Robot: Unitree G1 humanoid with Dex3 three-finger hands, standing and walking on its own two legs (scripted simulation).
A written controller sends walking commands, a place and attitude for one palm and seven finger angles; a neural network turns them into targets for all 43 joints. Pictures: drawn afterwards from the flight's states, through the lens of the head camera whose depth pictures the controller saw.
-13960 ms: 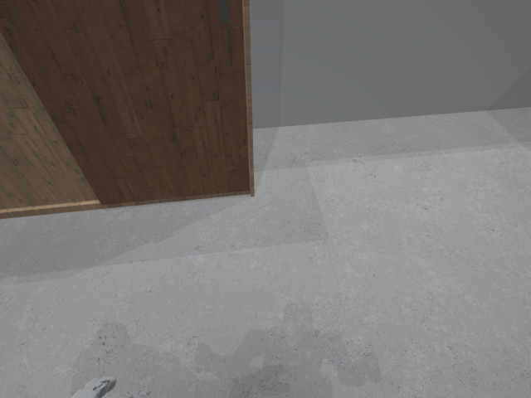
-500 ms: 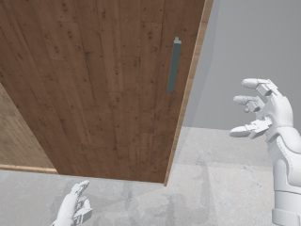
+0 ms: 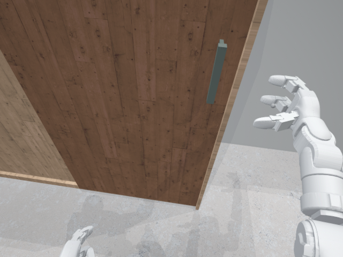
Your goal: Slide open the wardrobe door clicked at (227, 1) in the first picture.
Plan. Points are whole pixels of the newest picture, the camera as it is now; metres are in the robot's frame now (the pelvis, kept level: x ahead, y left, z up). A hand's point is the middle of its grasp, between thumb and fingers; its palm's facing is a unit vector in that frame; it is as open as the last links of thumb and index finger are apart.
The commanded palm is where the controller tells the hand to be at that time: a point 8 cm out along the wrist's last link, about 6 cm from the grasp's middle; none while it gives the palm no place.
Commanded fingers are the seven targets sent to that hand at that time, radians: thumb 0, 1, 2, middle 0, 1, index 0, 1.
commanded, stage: move the hooked fingers beside the handle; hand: right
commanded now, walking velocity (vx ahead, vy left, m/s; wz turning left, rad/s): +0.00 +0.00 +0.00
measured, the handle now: (215, 73) +0.55 -0.08 +0.18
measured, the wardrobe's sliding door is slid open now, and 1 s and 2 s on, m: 0.00 0.00 0.00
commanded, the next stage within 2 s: feel for the door with the fingertips in 1.20 s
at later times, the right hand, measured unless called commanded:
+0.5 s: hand (244, 82) +0.49 -0.14 +0.19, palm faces +0.09 +0.99 +0.05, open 14.0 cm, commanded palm +0.46 -0.20 +0.19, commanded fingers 0.00 0.50 -0.30 0.30 1.20 0.30 1.20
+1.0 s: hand (246, 89) +0.47 -0.15 +0.19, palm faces +0.09 +1.00 +0.03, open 14.0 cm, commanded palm +0.44 -0.20 +0.18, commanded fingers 0.00 0.50 -0.30 0.30 1.20 0.30 1.20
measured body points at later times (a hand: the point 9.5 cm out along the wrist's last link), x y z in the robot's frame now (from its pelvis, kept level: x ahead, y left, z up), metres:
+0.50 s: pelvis +0.01 -0.01 +0.00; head +0.03 +0.00 +0.45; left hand +0.07 +0.25 -0.12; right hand +0.48 -0.20 +0.19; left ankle -0.02 +0.07 -0.74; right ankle +0.02 -0.09 -0.74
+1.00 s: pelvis +0.00 -0.01 +0.00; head +0.01 +0.00 +0.45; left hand +0.10 +0.25 -0.12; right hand +0.46 -0.20 +0.19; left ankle -0.02 +0.07 -0.74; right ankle +0.02 -0.09 -0.74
